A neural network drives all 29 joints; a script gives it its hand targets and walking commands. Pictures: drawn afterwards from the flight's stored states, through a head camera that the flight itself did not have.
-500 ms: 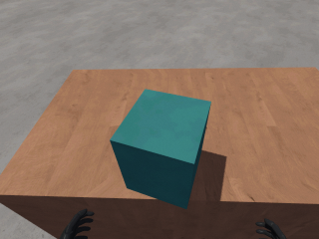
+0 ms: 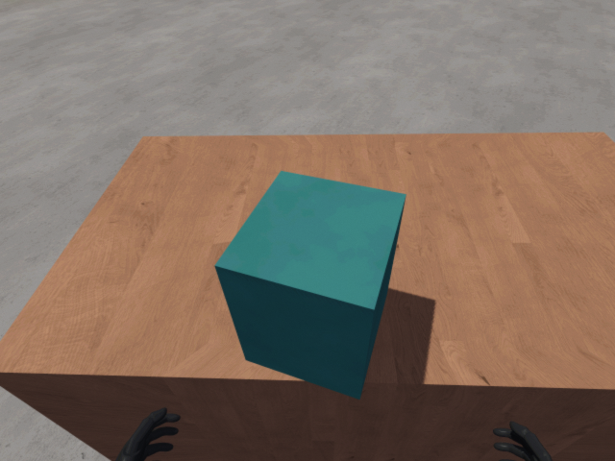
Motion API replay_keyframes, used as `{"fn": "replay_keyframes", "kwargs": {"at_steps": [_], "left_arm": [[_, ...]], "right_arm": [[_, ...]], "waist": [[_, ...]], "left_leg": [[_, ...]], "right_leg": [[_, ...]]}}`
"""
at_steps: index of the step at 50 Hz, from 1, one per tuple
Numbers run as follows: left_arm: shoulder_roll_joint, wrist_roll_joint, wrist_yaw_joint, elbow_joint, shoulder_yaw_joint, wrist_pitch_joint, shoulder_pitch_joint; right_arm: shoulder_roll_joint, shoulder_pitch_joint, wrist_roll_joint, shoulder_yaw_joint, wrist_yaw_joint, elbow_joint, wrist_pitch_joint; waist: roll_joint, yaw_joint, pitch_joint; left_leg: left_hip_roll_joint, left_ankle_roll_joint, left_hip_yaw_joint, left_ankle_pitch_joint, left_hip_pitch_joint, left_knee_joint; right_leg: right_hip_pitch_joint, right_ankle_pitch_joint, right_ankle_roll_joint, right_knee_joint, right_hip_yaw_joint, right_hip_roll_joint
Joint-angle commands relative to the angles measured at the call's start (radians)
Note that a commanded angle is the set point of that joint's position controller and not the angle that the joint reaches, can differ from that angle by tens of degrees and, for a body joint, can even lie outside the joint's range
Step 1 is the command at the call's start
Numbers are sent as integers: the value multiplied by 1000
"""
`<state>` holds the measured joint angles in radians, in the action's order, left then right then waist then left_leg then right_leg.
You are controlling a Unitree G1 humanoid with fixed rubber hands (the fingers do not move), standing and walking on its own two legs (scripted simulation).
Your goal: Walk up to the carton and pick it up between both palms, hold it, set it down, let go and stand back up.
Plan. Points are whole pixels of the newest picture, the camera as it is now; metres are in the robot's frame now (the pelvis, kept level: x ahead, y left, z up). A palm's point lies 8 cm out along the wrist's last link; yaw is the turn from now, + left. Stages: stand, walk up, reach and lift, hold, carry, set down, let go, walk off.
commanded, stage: stand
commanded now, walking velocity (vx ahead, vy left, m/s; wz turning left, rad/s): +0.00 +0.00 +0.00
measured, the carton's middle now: (319, 283) +0.40 +0.02 +0.00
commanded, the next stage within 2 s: none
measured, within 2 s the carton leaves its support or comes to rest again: neither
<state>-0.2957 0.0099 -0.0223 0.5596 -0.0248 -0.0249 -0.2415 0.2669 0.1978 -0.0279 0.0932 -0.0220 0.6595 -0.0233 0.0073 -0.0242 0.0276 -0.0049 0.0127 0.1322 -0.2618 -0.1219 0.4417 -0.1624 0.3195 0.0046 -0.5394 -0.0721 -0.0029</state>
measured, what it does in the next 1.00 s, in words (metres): stands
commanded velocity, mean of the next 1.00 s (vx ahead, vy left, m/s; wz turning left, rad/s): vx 0.00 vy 0.00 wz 0.00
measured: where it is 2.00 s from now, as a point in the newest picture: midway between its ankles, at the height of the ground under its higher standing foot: outside the picture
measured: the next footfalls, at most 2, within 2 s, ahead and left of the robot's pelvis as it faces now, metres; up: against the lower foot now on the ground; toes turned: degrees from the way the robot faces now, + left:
none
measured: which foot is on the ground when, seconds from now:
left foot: down 0.00-1.00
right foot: down 0.00-1.00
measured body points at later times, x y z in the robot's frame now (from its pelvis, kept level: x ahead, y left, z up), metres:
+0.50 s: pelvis -0.01 +0.00 +0.00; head -0.02 +0.00 +0.45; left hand +0.14 +0.27 -0.08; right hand +0.15 -0.26 -0.09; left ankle -0.01 +0.11 -0.74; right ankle -0.01 -0.12 -0.74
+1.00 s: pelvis -0.01 +0.01 +0.00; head -0.02 +0.00 +0.45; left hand +0.13 +0.27 -0.08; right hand +0.15 -0.26 -0.09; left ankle -0.01 +0.11 -0.74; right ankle -0.01 -0.12 -0.74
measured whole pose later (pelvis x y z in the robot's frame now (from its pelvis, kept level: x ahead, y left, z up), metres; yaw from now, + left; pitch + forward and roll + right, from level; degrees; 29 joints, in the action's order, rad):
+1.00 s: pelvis -0.01 +0.01 +0.00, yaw +0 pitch -4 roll +1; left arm -0.30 0.01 -0.02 0.61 -0.02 -0.03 -0.24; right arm 0.27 0.20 -0.03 0.09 -0.02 0.66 -0.03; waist 0.01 -0.02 0.05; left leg -0.01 0.02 0.13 -0.25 -0.12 0.44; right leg -0.15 0.29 0.00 -0.51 -0.07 0.00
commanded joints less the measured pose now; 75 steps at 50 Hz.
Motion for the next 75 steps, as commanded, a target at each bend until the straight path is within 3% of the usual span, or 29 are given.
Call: {"fn": "replay_keyframes", "kwargs": {"at_steps": [1, 2, 5, 12, 15, 19, 22, 23, 26, 31, 33, 34, 39, 40, 43, 49, 54, 55, 57, 60, 63, 64, 65, 67, 68, 71, 72, 74, 75], "left_arm": [[-227, -36, 5, 28, 96, -29, 44], [-225, -37, 5, 32, 92, -27, 49], [-226, -31, 5, 50, 91, -29, 36], [-241, -38, 4, 56, 95, -26, 40], [-225, -34, 5, 62, 90, -27, 41], [-232, -34, 8, 68, 89, -32, 46], [-245, -34, 6, 75, 95, -32, 50], [-239, -36, 2, 72, 97, -32, 47], [-224, -35, 7, 69, 87, -30, 60], [-238, -35, 7, 72, 95, -29, 63], [-231, -35, 7, 77, 94, -28, 59], [-243, -36, 2, 71, 96, -30, 61], [-230, -36, 8, 81, 90, -27, 67], [-241, -37, 6, 80, 95, -28, 73], [-240, -33, 9, 89, 92, -30, 47], [-236, -38, 13, 85, 92, -28, 87], [-236, -31, 12, 96, 89, -26, 50], [-231, -31, 10, 90, 90, -30, 73], [-232, -30, 5, 95, 89, -25, 54], [-220, -32, 8, 90, 85, -28, 66], [-250, -34, 4, 97, 92, -26, 62], [-239, -34, 9, 91, 95, -27, 70], [-244, -30, 6, 95, 89, -30, 71], [-235, -30, 7, 97, 87, -27, 59], [-241, -35, 5, 97, 89, -27, 66], [-237, -33, 9, 103, 92, -29, 57], [-248, -31, 8, 107, 92, -27, 55], [-256, -34, 9, 106, 94, -28, 69], [-249, -34, 8, 100, 92, -26, 66]], "right_arm": [[240, -34, 13, 38, 7, 9, -28], [234, -54, 13, 35, 8, 3, -28], [230, -35, 15, 33, 4, 4, -31], [244, -42, 12, 39, 7, 14, -26], [249, -48, 9, 41, 4, 14, -28], [244, -53, 16, 41, 5, 7, -30], [242, -50, 9, 33, 4, 16, -26], [222, -49, 14, 34, 5, 12, -28], [244, -63, 13, 36, 9, 10, -32], [235, -56, 16, 31, 7, 17, -30], [237, -54, 13, 27, 11, 21, -29], [236, -50, 14, 32, 10, 20, -30], [239, -67, 14, 31, 7, 14, -35], [229, -41, 12, 27, 10, 20, -32], [245, -47, 21, 30, 7, 18, -32], [244, -67, 18, 32, 5, 22, -31], [240, -44, 18, 33, 6, 26, -33], [233, -46, 18, 29, 4, 24, -31], [249, -41, 18, 35, 8, 27, -26], [244, -58, 13, 29, 12, 20, -29], [235, -69, 18, 30, 8, 22, -27], [253, -69, 13, 34, 6, 27, -30], [228, -46, 19, 26, 5, 32, -28], [245, -65, 16, 31, 7, 26, -29], [254, -54, 15, 32, 6, 35, -32], [235, -57, 14, 27, 9, 31, -31], [230, -53, 13, 24, 8, 34, -28], [227, -72, 17, 22, 9, 28, -31], [246, -64, 19, 29, 11, 33, -30]], "waist": [[54, 28, -50], [84, 30, -20], [37, 32, -7], [77, 31, 4], [52, 27, 19], [89, 33, -8], [56, 31, -10], [100, 27, -4], [47, 22, -32], [77, 31, -12], [49, 27, -5], [84, 30, -3], [53, 26, -13], [87, 39, 3], [87, 29, -5], [49, 30, 1], [73, 34, 1], [43, 35, -10], [101, 33, 2], [67, 28, 15], [71, 37, 11], [72, 23, 17], [97, 39, 28], [60, 27, 4], [84, 28, 17], [101, 24, 30], [71, 27, 22], [90, 28, 8], [68, 29, 5]], "left_leg": [[-128, 43, -142, 212, 54, -41], [-134, 46, -145, 205, 39, -53], [-131, 50, -153, 191, 36, -59], [-139, 55, -148, 171, 41, -64], [-137, 52, -153, 154, 31, -70], [-134, 50, -148, 167, 52, -59], [-137, 55, -148, 179, 43, -70], [-141, 56, -153, 193, 41, -74], [-133, 53, -134, 199, 51, -60], [-146, 50, -142, 212, 57, -69], [-142, 54, -147, 224, 45, -66], [-141, 54, -147, 196, 38, -70], [-138, 52, -142, 169, 28, -66], [-144, 55, -154, 154, 30, -81], [-142, 52, -153, 166, 27, -90], [-140, 53, -137, 200, 48, -84], [-145, 51, -149, 231, 64, -60], [-142, 54, -143, 234, 53, -62], [-148, 55, -159, 195, 45, -75], [-141, 57, -152, 179, 32, -77], [-147, 51, -158, 151, 39, -87], [-142, 52, -140, 141, 36, -76], [-142, 52, -148, 143, 32, -85], [-146, 55, -149, 126, 32, -89], [-144, 58, -152, 106, 19, -94], [-151, 62, -164, 116, 8, -97], [-146, 59, -155, 133, 22, -103], [-151, 58, -153, 180, 39, -80], [-140, 52, -146, 165, 36, -84]], "right_leg": [[-71, -298, 50, 127, -79, -105], [-82, -302, 50, 123, -63, -99], [-87, -253, 51, 138, -81, -106], [-98, -239, 51, 149, -78, -104], [-108, -231, 53, 151, -87, -111], [-97, -264, 47, 156, -82, -107], [-76, -279, 47, 147, -84, -111], [-71, -284, 45, 142, -77, -112], [-58, -295, 44, 150, -86, -112], [-81, -284, 42, 147, -71, -105], [-69, -290, 46, 151, -80, -109], [-71, -292, 45, 150, -80, -105], [-62, -260, 46, 149, -84, -108], [-76, -244, 47, 158, -84, -104], [-61, -264, 44, 157, -76, -103], [-76, -280, 45, 159, -83, -112], [-81, -307, 44, 158, -71, -108], [-64, -302, 43, 152, -75, -114], [-77, -275, 47, 158, -74, -111], [-84, -257, 47, 169, -79, -112], [-99, -230, 44, 169, -77, -108], [-89, -219, 40, 179, -77, -105], [-106, -218, 41, 180, -91, -110], [-84, -219, 39, 179, -87, -109], [-70, -209, 43, 181, -87, -114], [-69, -218, 34, 185, -79, -103], [-75, -225, 40, 172, -82, -111], [-75, -244, 35, 172, -74, -106], [-66, -246, 40, 173, -83, -105]]}}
